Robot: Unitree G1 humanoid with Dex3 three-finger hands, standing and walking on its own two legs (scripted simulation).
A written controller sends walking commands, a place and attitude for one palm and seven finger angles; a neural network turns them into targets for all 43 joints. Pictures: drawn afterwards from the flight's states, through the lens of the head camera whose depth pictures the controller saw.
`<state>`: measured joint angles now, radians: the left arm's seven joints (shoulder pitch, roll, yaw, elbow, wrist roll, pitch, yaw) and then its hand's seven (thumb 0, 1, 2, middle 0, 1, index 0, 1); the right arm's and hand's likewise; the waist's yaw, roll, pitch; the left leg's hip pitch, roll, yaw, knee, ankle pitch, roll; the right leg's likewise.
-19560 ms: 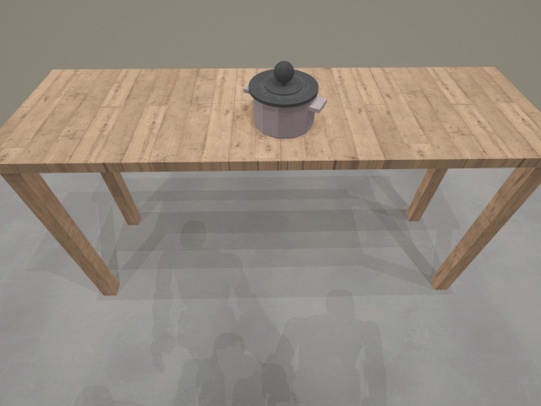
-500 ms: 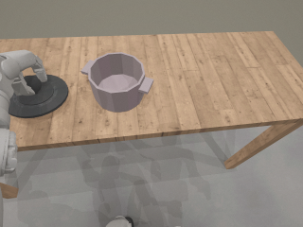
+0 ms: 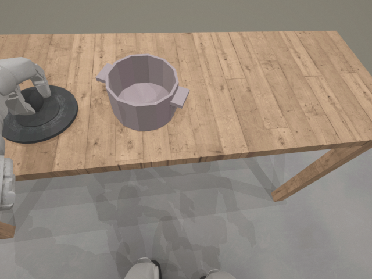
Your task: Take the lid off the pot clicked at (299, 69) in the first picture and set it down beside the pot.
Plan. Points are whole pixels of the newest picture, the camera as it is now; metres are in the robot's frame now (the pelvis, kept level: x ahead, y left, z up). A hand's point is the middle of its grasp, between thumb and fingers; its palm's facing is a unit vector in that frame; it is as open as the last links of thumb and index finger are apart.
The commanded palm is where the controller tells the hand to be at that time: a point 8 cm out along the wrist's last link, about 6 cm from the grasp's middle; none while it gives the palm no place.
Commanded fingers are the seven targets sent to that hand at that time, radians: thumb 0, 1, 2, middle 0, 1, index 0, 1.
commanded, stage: lower the lid onto the table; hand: left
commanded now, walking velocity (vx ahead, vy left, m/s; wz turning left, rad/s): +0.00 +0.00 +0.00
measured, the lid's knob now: (30, 100) +0.50 +0.31 +0.05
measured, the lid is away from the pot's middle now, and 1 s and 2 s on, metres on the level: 0.25 0.25 0.25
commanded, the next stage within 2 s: open the fingers wide in 0.16 s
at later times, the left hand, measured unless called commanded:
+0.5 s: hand (22, 105) +0.47 +0.31 +0.07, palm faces -0.43 -0.11 -0.90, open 7.8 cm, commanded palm +0.50 +0.31 +0.12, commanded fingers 0.00 0.49 0.81 -0.63 -1.00 -0.62 -1.00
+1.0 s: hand (22, 109) +0.46 +0.31 +0.06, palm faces -0.44 -0.11 -0.89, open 9.1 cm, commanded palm +0.49 +0.31 +0.12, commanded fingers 0.00 0.01 0.70 -0.39 -0.84 -0.38 -0.84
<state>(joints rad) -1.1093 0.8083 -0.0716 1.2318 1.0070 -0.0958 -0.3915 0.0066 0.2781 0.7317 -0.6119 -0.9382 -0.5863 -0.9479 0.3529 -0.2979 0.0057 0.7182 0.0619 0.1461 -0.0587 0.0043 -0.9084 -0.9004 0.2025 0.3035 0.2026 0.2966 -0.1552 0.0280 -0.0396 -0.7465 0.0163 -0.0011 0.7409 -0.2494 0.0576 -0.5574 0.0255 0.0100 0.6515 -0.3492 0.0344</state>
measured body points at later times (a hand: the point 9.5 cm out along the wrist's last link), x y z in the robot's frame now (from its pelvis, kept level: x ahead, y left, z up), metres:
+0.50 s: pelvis -0.01 +0.00 -0.01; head +0.09 +0.03 +0.43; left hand +0.48 +0.31 +0.12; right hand -0.01 -0.28 -0.12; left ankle +0.06 +0.08 -0.71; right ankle -0.02 -0.16 -0.71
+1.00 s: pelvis +0.00 +0.00 +0.00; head +0.09 +0.02 +0.43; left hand +0.48 +0.31 +0.11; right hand +0.01 -0.28 -0.12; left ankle +0.06 +0.08 -0.71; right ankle -0.02 -0.16 -0.71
